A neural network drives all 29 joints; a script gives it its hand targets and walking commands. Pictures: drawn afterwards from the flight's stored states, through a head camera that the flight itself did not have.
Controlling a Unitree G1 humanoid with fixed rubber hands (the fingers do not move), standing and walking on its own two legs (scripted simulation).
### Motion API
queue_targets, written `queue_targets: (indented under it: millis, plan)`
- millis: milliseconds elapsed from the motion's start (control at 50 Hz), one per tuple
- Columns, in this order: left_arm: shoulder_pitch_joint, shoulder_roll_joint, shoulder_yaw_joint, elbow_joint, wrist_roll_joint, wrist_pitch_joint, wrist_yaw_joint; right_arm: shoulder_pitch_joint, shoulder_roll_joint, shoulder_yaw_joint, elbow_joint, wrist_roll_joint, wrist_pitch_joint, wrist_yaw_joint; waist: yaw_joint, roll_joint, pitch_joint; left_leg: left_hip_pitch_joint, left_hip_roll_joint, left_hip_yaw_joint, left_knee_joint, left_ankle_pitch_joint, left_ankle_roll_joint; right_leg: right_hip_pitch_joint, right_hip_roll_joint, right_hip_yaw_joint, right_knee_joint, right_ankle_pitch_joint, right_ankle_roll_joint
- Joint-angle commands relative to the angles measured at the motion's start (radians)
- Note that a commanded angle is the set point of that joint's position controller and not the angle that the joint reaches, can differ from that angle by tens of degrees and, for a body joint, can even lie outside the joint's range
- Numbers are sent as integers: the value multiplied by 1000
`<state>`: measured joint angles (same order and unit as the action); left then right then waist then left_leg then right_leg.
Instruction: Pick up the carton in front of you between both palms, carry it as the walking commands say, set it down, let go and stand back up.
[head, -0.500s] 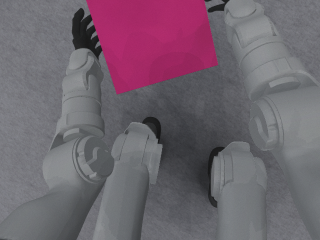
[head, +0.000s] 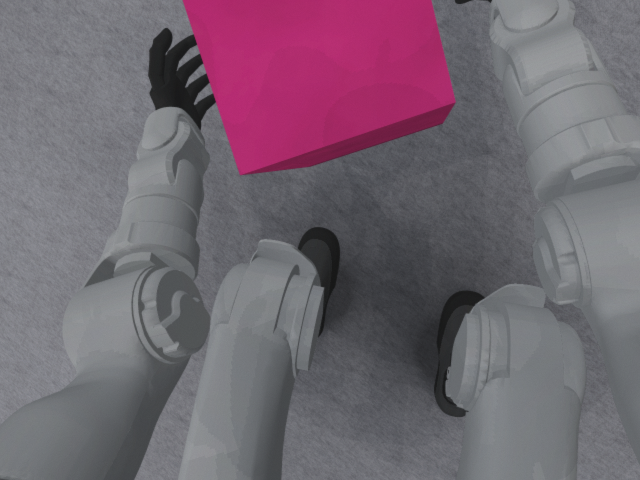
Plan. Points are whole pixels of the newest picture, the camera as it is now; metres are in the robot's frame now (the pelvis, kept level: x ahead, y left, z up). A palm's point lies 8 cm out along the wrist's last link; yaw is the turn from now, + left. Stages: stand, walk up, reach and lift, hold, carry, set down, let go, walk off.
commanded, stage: set down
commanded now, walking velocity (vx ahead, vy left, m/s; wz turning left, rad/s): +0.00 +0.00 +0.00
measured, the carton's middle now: (336, 62) +0.52 +0.09 -0.26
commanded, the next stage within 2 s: let go in 1.16 s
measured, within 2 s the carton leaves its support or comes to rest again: neither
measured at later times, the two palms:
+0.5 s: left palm (97, 116) +0.44 +0.26 -0.08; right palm out of the picture +0.59 -0.08 -0.07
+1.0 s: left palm out of the picture +0.44 +0.26 +0.08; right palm out of the picture +0.60 -0.09 +0.07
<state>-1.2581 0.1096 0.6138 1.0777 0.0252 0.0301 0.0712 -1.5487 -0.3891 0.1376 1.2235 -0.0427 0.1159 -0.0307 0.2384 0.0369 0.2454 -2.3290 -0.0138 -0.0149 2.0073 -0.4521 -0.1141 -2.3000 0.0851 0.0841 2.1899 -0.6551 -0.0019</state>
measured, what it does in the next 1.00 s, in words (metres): rises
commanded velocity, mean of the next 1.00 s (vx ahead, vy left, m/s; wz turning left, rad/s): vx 0.00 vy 0.00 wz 0.00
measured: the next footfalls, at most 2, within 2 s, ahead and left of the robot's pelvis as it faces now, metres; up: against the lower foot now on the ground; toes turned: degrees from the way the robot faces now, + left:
none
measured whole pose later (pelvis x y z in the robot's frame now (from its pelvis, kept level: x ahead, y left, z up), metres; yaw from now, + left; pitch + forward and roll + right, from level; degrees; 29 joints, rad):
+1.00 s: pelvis +0.01 +0.01 +0.17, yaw -2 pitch +48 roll +2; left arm -0.88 0.01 0.41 0.52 -0.09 0.23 0.17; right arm -1.35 -0.44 0.01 1.01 -0.05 0.28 0.07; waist 0.26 -0.06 -0.05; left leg -1.91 -0.01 -0.03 1.40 -0.33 -0.06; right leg -1.86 0.05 0.06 1.54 -0.52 0.01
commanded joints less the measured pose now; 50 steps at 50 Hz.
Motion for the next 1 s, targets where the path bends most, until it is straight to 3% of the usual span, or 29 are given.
queue_targets:
  millis: [0, 100, 180, 240, 320, 400, 480, 580, 780, 980]
  plan:
    - [-80, 103, -64, -70, -97, -54, 22, -341, -53, 75, -123, 93, -26, -7, 68, -341, -918, 404, 13, 126, -27, 372, 12, 514, -88, 54, -238, 427, 0]
    - [-121, 81, -188, -134, -227, -53, 18, -414, -35, 118, -221, 146, -20, 15, 73, -384, -1060, 466, 20, 121, -44, 410, 24, 631, -88, 22, -224, 385, 0]
    - [-70, 111, -218, -212, -275, -29, 59, -399, -96, 104, -222, 135, 6, 14, 83, -379, -1187, 601, 10, 131, -83, 402, 22, 690, -74, -25, -233, 292, 0]
    - [-9, 139, -219, -313, -268, -3, 104, -374, -133, 77, -241, 126, 30, 10, 90, -359, -1298, 735, -9, 142, -128, 404, 21, 719, -50, -61, -260, 248, -1]
    - [29, 146, -214, -457, -211, 43, 147, -320, -167, 14, -237, 120, 65, 16, 100, -286, -1325, 838, -27, 150, -201, 373, 19, 670, -28, -87, -320, 175, -13]
    - [22, 82, -243, -504, -184, 74, 154, -274, -178, -36, -179, 112, 74, 40, 78, -210, -1191, 841, -32, 143, -264, 309, 19, 544, -21, -98, -383, 108, -31]
    - [28, 33, -259, -514, -180, 93, 148, -254, -183, -63, -142, 98, 68, 65, 63, -187, -1160, 866, -36, 137, -321, 298, 14, 515, -17, -102, -442, 96, -38]
    - [83, 11, -242, -528, -164, 115, 142, -243, -183, -84, -158, 66, 72, 84, 71, -220, -1220, 908, -44, 140, -396, 334, 9, 595, -7, -108, -517, 132, -34]
    - [193, 28, -199, -659, -136, 159, 124, -197, -142, -106, -314, 20, 127, 88, 92, -345, -1374, 916, -55, 173, -542, 448, 19, 935, 9, -105, -677, 316, -4]
    - [258, -5, -188, -669, -98, 182, 87, -100, -116, -155, -317, -15, 146, 101, 84, -319, -1318, 1021, -52, 175, -714, 487, 17, 1071, 15, -89, -862, 386, 2]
